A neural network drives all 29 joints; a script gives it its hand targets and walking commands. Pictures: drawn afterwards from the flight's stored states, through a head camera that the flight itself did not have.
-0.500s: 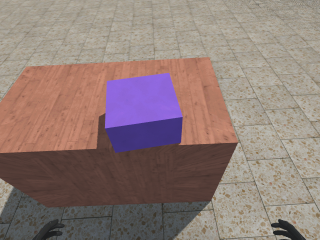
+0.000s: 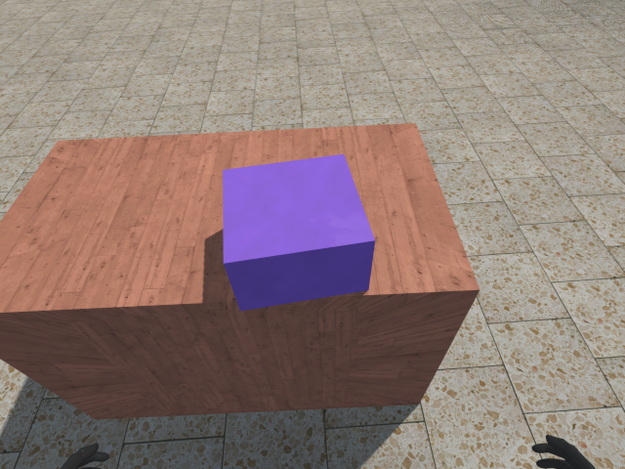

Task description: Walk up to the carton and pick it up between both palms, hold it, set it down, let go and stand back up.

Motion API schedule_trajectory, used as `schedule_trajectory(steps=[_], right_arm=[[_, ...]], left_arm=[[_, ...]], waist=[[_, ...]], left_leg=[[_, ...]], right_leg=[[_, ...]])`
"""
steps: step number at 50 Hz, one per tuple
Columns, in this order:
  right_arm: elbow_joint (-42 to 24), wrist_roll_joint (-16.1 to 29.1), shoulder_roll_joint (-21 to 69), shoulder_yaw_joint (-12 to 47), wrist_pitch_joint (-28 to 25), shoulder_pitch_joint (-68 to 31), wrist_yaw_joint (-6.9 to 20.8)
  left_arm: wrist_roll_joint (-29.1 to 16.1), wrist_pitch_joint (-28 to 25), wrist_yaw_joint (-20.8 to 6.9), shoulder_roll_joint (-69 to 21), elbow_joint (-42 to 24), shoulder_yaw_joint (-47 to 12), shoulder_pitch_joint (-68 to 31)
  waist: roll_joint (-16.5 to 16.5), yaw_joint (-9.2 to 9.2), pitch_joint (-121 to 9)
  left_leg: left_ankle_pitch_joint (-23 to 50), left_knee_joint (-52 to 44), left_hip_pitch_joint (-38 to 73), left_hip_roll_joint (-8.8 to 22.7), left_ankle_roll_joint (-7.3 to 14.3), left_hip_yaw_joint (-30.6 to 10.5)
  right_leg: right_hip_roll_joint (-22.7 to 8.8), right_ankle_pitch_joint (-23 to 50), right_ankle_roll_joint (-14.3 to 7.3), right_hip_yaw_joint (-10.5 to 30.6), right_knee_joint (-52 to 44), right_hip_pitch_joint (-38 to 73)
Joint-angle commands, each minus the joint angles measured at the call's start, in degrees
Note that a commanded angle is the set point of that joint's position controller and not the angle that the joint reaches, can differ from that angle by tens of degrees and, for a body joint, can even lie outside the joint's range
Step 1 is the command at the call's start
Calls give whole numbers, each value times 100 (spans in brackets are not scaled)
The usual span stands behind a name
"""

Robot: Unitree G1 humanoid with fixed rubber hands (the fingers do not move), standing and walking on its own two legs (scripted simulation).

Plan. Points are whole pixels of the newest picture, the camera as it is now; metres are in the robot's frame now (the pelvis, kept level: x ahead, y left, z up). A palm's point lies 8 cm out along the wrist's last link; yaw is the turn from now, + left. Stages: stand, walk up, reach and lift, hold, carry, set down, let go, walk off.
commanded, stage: walk up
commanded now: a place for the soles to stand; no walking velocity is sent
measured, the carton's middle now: (294, 229) +0.54 +0.06 -0.05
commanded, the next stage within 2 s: none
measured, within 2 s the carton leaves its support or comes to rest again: neither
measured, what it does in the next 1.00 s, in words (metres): steps on the spot: left foot, then right foot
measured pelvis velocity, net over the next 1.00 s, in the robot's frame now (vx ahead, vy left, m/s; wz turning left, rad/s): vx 0.06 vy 0.03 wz -0.01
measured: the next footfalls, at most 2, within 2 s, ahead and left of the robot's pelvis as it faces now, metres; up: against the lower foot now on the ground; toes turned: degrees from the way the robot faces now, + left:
left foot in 0.08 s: +0.07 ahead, +0.15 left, +0.00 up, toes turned +3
right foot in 0.50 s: +0.18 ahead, -0.09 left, +0.00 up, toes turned +6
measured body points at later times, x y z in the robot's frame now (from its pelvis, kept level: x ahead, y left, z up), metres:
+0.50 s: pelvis +0.08 +0.05 +0.00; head +0.10 +0.08 +0.45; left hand +0.22 +0.35 -0.10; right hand +0.13 -0.27 -0.08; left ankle +0.03 +0.15 -0.73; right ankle +0.16 -0.09 -0.73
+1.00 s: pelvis +0.06 +0.03 +0.00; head +0.06 +0.02 +0.45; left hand +0.22 +0.33 -0.07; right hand +0.16 -0.28 -0.09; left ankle +0.03 +0.15 -0.73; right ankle +0.16 -0.09 -0.73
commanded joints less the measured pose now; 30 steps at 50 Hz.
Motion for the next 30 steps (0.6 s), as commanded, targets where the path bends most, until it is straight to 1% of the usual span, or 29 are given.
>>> schedule_trajectory(steps=[1,2,3,4,5,6,7,8,9,10,11,12,13,14,15,16,17,18,20,21,22,23,24,25,26,27,28,29,30], right_arm=[[-347,-40,-784,-712,-125,451,35],[-167,-104,-653,-676,-217,946,-4],[186,-126,-836,-736,-284,1691,-121],[146,-173,-1420,-851,-418,1683,-193],[-85,-245,-1764,-891,-446,1244,-256],[-220,-174,-1723,-933,-408,1366,-308],[-115,-112,-1536,-788,-384,1212,-298],[-173,-91,-1395,-814,-399,1274,-302],[-239,-91,-1247,-761,-407,1197,-329],[-256,-87,-1138,-705,-428,1118,-349],[-280,-77,-1116,-697,-397,1236,-338],[-288,-45,-925,-622,-370,1382,-359],[-348,-96,-929,-658,-302,1343,-380],[-361,-24,-790,-576,-257,1420,-412],[-308,-28,-888,-549,-275,1457,-410],[-349,-47,-711,-503,-244,1265,-428],[-444,32,-726,-505,-242,1174,-445],[-342,25,-812,-510,-189,1276,-503],[-454,58,-855,-541,-162,1141,-518],[-459,60,-763,-556,-116,924,-503],[-425,61,-698,-561,-69,851,-440],[-436,96,-743,-496,-135,778,-416],[-424,160,-564,-429,-216,596,-397],[-369,131,-562,-373,-237,638,-383],[-231,170,-549,-379,-220,1058,-388],[-16,115,-604,-417,-208,1183,-433],[-121,60,-740,-459,-233,1016,-445],[-58,51,-858,-499,-249,768,-405],[-82,37,-970,-505,-300,688,-410]], left_arm=[[189,-87,84,1419,-531,646,-504],[97,-69,55,1274,-636,558,-711],[103,-47,62,1081,-578,436,-808],[4,-106,-12,591,-589,297,-657],[23,-125,41,530,-617,264,-264],[94,-79,165,1135,-748,442,-655],[23,-84,117,1062,-643,367,-637],[30,-61,30,1029,-557,365,-510],[96,-77,-7,1002,-443,438,-412],[130,-94,-33,855,-344,388,-175],[110,-58,-47,854,-321,363,45],[131,-28,-48,845,-351,354,-193],[129,-5,-55,800,-323,367,-475],[149,-10,-52,775,-313,283,-499],[143,14,-65,547,-332,280,-562],[60,4,-68,564,-260,257,-565],[129,33,-81,559,-246,262,-911],[129,55,-50,544,-201,207,-822],[123,31,6,579,-117,263,-826],[126,14,-9,528,-44,260,-791],[110,15,-5,487,-83,293,-725],[93,66,27,739,18,344,-608],[135,82,26,806,43,414,-664],[25,105,22,1045,6,415,-621],[-46,99,10,1083,-107,425,-989],[-16,94,-19,1125,-12,380,-913],[-40,76,-61,942,7,420,-995],[-47,122,-43,878,54,365,-1209],[-103,110,-48,769,-100,350,-1138]], waist=[[-1459,-50,119],[-1207,-317,-143],[-484,-797,-508],[593,-721,-792],[1021,-442,-928],[323,-594,-626],[-130,-291,193],[-223,-195,386],[82,-163,187],[420,-50,-385],[773,-132,-582],[576,-233,-254],[646,-373,-215],[934,-268,-282],[897,-261,-204],[1089,-318,-335],[770,-310,-204],[1015,-312,-367],[1077,-359,-870],[592,-235,-979],[584,-83,-690],[340,2,-707],[326,118,-804],[84,96,-804],[-304,-72,-702],[-924,-95,-734],[-955,-79,-670],[-673,-52,-653],[-379,0,-429]], left_leg=[[208,-1195,1,142,-25,174],[1006,-1931,1065,-182,1,344],[1142,-2389,2375,-129,80,131],[609,-3398,2500,1078,287,-1677],[1036,-3506,2659,2204,737,-3356],[562,-3656,2216,2501,1126,-3843],[1037,-3422,1795,1954,857,-2809],[1694,-3360,1853,1683,501,-2441],[3234,-3152,2351,1421,397,-1714],[4367,-2773,2563,1317,559,-1424],[4437,-2767,2651,1300,642,-1255],[5077,-2614,2712,1263,668,-1059],[5038,-2587,2768,1119,876,-787],[5214,-2469,2892,936,601,-754],[5218,-2592,2485,972,716,-787],[5717,-2375,2737,739,424,-450],[5828,-2365,2234,729,376,-425],[6301,-2178,2691,811,66,-650],[6341,-1916,2763,717,186,-491],[5522,-1794,2357,839,346,-380],[5146,-1659,1754,724,391,-257],[4463,-1581,1236,774,168,-229],[4026,-1465,733,612,8,-218],[2757,-1473,253,442,-171,-74],[1426,-1488,429,115,-270,-95],[1103,-1594,866,135,-184,-285],[875,-2091,1058,284,-124,-426],[951,-2467,1034,435,-40,-532],[1635,-2478,844,593,39,-531]], right_leg=[[-1046,-1501,-837,1377,-1477,-100],[-716,-1082,-648,900,-924,-651],[-585,67,-465,624,416,-1239],[333,-765,-99,78,2026,-1650],[571,-1784,131,78,2357,-2522],[235,-1734,206,544,2776,-2493],[146,-1201,149,440,2779,-2673],[23,-873,64,307,2659,-2457],[4,-677,164,278,2406,-2401],[-12,-616,305,45,2315,-2033],[11,-517,359,-110,2211,-1910],[24,-552,416,-384,1975,-2195],[33,-615,503,-361,1684,-2062],[0,-441,493,-726,1383,-2077],[-41,-182,473,-686,1085,-1682],[68,66,448,-839,744,-1639],[25,192,452,-951,586,-1232],[112,-17,379,-994,485,-1358],[109,213,314,-1143,-83,-816],[18,567,223,-1020,-265,-300],[-18,963,156,-912,-874,150],[-197,1518,10,-656,-893,666],[-527,2780,-190,-298,-587,1121],[-893,3309,-268,281,-352,1345],[-1342,2993,-781,902,-297,767],[-1383,2783,-894,982,-357,486],[-1077,2189,-753,794,-408,214],[-828,2007,-542,327,-269,255],[-667,2260,-438,209,-122,293]])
